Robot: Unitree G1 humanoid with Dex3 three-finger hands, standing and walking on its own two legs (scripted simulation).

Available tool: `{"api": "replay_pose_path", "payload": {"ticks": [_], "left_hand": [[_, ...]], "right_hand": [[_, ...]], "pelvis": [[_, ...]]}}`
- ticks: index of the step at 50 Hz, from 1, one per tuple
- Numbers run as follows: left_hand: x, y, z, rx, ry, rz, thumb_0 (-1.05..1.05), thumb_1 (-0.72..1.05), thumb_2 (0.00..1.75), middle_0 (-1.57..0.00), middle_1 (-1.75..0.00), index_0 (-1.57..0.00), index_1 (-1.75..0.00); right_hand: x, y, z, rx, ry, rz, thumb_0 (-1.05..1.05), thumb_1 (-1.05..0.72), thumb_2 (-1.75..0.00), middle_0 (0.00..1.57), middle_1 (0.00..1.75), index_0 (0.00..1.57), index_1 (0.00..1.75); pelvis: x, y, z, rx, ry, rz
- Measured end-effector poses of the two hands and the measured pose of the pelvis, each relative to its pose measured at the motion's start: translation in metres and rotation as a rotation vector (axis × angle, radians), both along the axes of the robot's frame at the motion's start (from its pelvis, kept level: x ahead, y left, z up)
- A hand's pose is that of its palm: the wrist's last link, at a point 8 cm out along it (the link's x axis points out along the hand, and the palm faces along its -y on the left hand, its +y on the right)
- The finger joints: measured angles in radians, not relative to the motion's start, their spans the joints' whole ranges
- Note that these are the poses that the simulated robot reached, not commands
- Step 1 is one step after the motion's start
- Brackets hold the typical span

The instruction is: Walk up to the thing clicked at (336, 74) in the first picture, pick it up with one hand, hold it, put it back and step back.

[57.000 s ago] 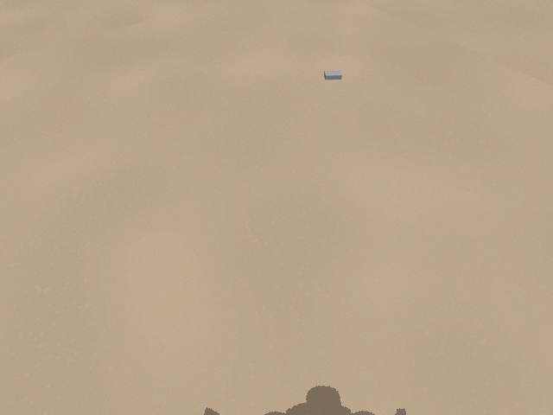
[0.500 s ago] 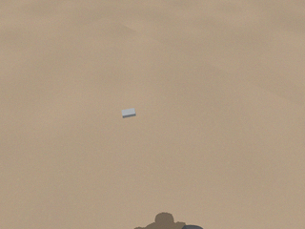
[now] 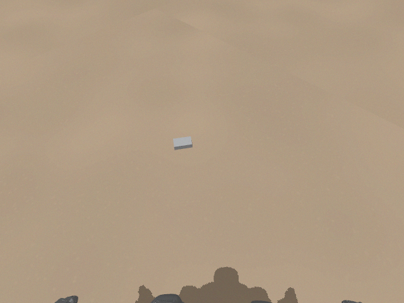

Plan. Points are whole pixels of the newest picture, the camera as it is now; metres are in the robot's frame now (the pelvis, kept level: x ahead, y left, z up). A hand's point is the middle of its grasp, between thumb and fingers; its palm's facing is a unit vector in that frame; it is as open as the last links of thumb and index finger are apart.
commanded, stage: step back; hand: left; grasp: from above
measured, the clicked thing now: (182, 143) +1.07 +0.19 -0.74
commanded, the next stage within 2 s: stand in 0.10 s
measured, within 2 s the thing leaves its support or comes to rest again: neither
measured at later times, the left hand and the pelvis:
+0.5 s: hand out of the picture +0.08 +0.25 -0.13, palm faces -0.02 -0.94 -0.34, open 7.4 cm; pelvis +0.00 +0.00 +0.02, yaw +0 degrees
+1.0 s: hand out of the picture +0.07 +0.25 -0.13, palm faces -0.03 -0.94 -0.35, open 7.4 cm; pelvis +0.00 -0.01 +0.03, yaw +0 degrees
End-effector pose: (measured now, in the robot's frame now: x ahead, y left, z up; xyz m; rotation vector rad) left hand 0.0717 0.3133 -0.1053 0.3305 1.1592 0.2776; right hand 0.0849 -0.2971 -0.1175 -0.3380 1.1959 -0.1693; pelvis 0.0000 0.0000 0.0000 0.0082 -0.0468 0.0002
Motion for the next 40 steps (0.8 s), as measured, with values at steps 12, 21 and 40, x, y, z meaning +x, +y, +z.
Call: {"api": "replay_pose_path", "payload": {"ticks": [12, 21, 40], "left_hand": [[0.01, -0.003, 0.003, -0.05, 0.034, -0.029, 0.0, 0.91, 0.89, -0.2, -0.3, -0.2, -0.3], [0.005, -0.013, 0.008, -0.068, 0.053, -0.041, 0.0, 0.91, 0.89, -0.2, -0.3, -0.2, -0.3], [-0.009, -0.019, 0.015, -0.046, 0.084, -0.04, 0.0, 0.91, 0.89, -0.2, -0.3, -0.2, -0.3]], "right_hand": [[0.027, 0.017, 0.02, 0.02, -0.052, 0.016, 0.0, -0.9, -0.9, 0.2, 0.3, 0.21, 0.3], [0.026, 0.01, 0.028, 0.018, -0.062, 0.004, 0.0, -0.9, -0.9, 0.2, 0.3, 0.21, 0.3], [-0.018, -0.004, 0.019, 0.03, 0.035, -0.036, 0.0, -0.9, -0.9, 0.2, 0.3, 0.2, 0.3]], "pelvis": [[0.01, 0.007, 0.015, -0.018, -0.002, -0.005], [0.005, 0.004, 0.023, -0.014, -0.013, -0.003], [-0.001, -0.007, 0.026, -0.013, -0.011, -0.002]]}}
